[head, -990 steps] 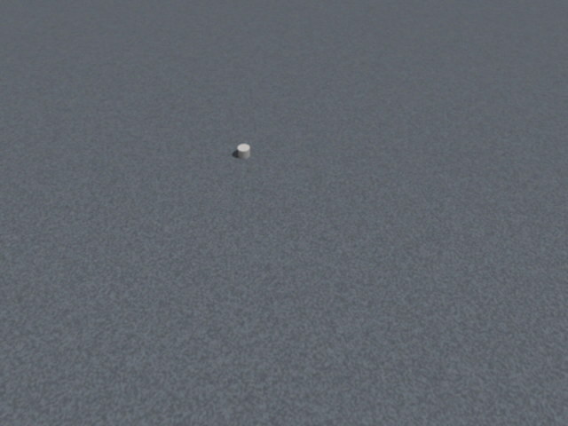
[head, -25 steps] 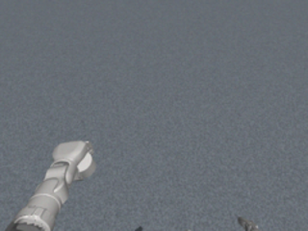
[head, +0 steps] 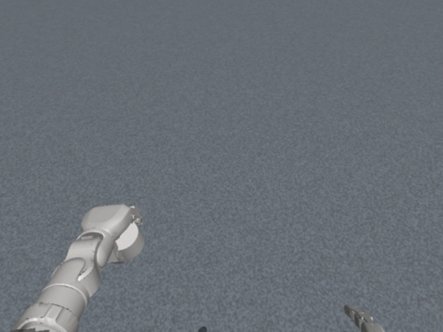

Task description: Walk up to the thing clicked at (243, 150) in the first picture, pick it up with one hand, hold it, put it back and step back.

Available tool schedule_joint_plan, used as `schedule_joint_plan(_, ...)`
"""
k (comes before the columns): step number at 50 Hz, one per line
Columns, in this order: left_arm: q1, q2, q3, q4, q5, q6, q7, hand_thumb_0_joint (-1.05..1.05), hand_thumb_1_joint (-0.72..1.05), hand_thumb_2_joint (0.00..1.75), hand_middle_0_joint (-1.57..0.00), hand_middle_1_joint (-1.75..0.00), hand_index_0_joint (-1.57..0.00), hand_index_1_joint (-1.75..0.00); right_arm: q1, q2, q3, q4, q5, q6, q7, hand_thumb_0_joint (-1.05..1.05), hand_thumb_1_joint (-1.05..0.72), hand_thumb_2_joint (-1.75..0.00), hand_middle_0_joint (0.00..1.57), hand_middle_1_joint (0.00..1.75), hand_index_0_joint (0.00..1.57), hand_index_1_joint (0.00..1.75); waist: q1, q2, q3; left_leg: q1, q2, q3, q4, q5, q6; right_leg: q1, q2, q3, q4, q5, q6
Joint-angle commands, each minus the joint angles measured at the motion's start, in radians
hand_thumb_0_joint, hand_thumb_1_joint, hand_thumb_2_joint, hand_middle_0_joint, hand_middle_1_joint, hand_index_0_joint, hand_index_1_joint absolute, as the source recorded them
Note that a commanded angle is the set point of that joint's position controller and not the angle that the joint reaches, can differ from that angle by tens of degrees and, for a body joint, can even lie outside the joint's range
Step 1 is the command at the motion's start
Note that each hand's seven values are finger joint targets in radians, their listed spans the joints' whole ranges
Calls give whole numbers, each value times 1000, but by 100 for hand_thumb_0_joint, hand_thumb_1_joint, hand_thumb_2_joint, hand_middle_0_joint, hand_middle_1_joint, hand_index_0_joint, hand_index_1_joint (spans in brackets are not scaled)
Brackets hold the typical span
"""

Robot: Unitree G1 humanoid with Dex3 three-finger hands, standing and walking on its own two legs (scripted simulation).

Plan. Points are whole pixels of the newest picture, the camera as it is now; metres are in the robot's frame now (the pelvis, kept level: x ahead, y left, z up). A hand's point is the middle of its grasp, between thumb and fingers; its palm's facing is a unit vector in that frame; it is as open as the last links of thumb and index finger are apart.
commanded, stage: hold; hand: left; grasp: from above
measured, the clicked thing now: (125, 239) +0.32 +0.22 -0.07
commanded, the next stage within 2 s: crouch in 1.28 s
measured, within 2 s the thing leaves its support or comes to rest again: neither
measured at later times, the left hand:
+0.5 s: hand (112, 248) +0.28 +0.22 -0.02, palm faces -0.42 -0.06 -0.91, open 9.3 cm
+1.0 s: hand (112, 250) +0.28 +0.21 -0.02, palm faces -0.44 -0.05 -0.90, open 9.4 cm
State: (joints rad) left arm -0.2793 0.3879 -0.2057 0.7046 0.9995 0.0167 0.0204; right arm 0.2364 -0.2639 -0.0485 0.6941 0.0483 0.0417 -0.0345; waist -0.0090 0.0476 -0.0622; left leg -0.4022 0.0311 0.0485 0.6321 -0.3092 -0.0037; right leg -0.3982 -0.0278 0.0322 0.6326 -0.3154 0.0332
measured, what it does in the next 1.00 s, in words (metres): stands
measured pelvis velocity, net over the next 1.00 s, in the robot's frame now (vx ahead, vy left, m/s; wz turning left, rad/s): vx -0.01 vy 0.00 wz -0.01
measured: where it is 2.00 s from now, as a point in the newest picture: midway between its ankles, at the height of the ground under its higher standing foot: outside the picture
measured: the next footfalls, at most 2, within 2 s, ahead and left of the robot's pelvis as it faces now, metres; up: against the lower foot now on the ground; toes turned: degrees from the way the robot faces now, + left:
none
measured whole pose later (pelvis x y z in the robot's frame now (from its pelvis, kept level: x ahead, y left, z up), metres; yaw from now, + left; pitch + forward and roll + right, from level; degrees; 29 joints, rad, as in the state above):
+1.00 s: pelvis -0.01 +0.00 +0.01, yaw +0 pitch +0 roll +1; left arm -0.23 0.39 -0.23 0.60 0.99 0.01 -0.05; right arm 0.19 -0.26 -0.02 0.67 0.07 0.06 -0.06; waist 0.02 0.05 -0.01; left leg -0.27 0.02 0.06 0.49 -0.23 -0.01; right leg -0.28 -0.03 0.04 0.51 -0.24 0.03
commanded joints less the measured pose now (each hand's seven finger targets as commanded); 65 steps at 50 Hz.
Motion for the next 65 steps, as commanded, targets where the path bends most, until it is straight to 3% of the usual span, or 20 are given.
schedule_joint_plan(1,-307,207,97,-181,0,7,29,0,65,66,-95,-72,-99,-67,-47,-134,-46,-130,5,-30,-10,0,-90,-90,20,30,20,30,-5,-39,-226,157,-42,-5,-85,276,15,87,59,-26,-103,260,-32)
schedule_joint_plan(10,-299,212,96,-216,-10,4,0,0,65,66,-92,-75,-98,-69,-88,-126,-35,-154,11,-22,-16,0,-90,-90,20,30,20,30,9,-57,-198,173,-45,-2,-126,212,22,101,53,-21,-147,197,-28)
schedule_joint_plan(17,-334,215,97,-261,0,1,3,0,61,67,-90,-76,-95,-71,-96,-125,-31,-154,13,-22,-20,0,-90,-90,20,30,20,30,6,-28,-215,214,-39,-3,-150,221,16,107,58,-20,-154,194,-36)
schedule_joint_plan(28,-275,199,87,-254,-13,15,-28,0,61,66,-90,-77,-96,-71,-136,-116,-20,-169,18,-23,-22,0,-90,-90,20,30,20,30,18,-69,-145,195,-42,-3,-189,145,21,121,52,-23,-202,113,-33)
schedule_joint_plan(29,-297,210,92,-309,-15,9,-33,0,62,67,-90,-78,-95,-72,-139,-115,-21,-175,19,-24,-22,0,-90,-90,20,30,20,30,26,-41,-171,214,-43,1,-191,150,20,129,51,-18,-202,120,-34)
schedule_joint_plan(32,-301,199,77,-303,-17,6,-41,0,59,64,-88,-76,-94,-70,-142,-115,-15,-173,18,-26,-25,0,-90,-90,20,30,20,30,13,-43,-165,224,-38,-6,-197,161,19,128,55,-22,-200,130,-35)
schedule_joint_plan(34,-293,234,116,-286,-13,1,-36,0,58,64,-88,-75,-93,-70,-138,-118,-17,-171,20,-26,-28,0,-90,-90,20,30,20,30,22,-23,-163,231,-33,-7,-207,154,15,128,59,-24,-200,120,-39)
schedule_joint_plan(39,-271,181,77,-284,-15,2,-32,0,59,64,-88,-77,-94,-71,-146,-112,-14,-174,20,-29,-28,0,-90,-90,20,30,20,30,17,-46,-144,227,-37,-7,-210,164,15,125,57,-27,-208,127,-39)
schedule_joint_plan(43,-293,194,80,-307,-14,0,-31,0,58,68,-89,-75,-93,-70,-143,-113,-16,-171,20,-28,-29,0,-90,-90,20,30,20,30,12,-45,-167,244,-38,-2,-204,190,17,132,55,-23,-206,155,-36)
schedule_joint_plan(46,-303,234,115,-306,-8,-2,-23,0,58,66,-89,-74,-94,-69,-140,-114,-16,-166,21,-24,-31,0,-90,-90,20,30,20,30,26,-31,-177,248,-39,-3,-205,204,15,144,55,-24,-207,165,-37)
schedule_joint_plan(51,-319,195,81,-289,-9,2,-14,0,61,69,-91,-76,-96,-72,-132,-111,-16,-158,19,-22,-29,0,-90,-90,20,30,20,30,9,-45,-183,259,-41,0,-202,227,19,148,53,-23,-207,198,-35)
schedule_joint_plan(54,-283,217,108,-263,-6,4,-12,0,59,68,-91,-74,-95,-70,-130,-115,-21,-155,19,-18,-29,0,-90,-90,20,30,20,30,27,-47,-185,256,-39,-2,-203,243,17,164,53,-27,-206,205,-37)
schedule_joint_plan(57,-308,199,85,-261,-5,2,-14,0,58,69,-90,-75,-95,-71,-130,-112,-20,-156,19,-16,-28,0,-91,-90,20,30,20,30,19,-50,-179,257,-41,0,-201,255,17,161,52,-26,-209,222,-35)
schedule_joint_plan(65,-268,201,95,-275,2,-1,-15,0,57,67,-90,-71,-94,-67,-117,-116,-31,-156,20,-7,-28,0,-90,-90,20,30,20,30,19,-36,-192,274,-41,3,-197,299,15,171,53,-28,-203,264,-40)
